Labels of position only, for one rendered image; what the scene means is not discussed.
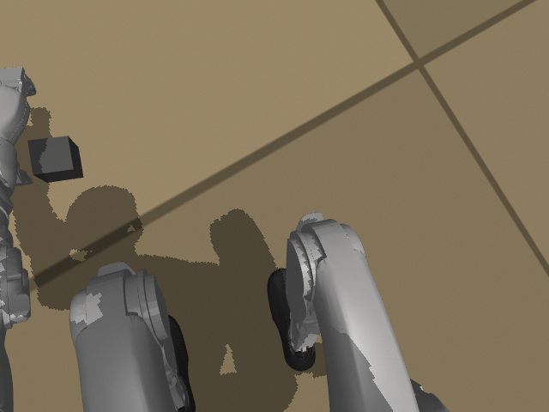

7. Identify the left robot arm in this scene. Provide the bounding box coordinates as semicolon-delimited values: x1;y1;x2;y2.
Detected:
0;137;31;412

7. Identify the cube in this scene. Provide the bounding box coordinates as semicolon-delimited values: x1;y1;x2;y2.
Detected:
27;136;83;183

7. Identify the right robot foot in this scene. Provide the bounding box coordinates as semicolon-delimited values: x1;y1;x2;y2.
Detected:
267;269;316;372

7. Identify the left robot foot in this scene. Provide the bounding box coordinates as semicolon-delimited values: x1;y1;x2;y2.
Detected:
168;315;196;412

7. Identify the right robot hand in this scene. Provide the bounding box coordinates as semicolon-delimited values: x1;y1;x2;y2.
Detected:
410;379;449;412

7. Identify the left robot hand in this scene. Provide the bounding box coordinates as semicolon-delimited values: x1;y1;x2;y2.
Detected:
0;67;36;186

